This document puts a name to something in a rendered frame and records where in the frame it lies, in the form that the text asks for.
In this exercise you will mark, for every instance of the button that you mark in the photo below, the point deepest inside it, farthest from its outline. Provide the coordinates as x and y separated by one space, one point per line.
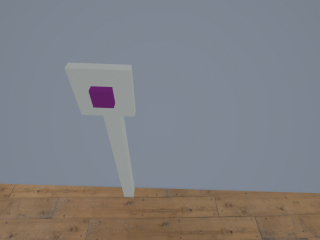
102 97

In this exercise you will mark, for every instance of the panel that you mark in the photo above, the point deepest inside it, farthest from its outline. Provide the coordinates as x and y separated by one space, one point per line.
82 76

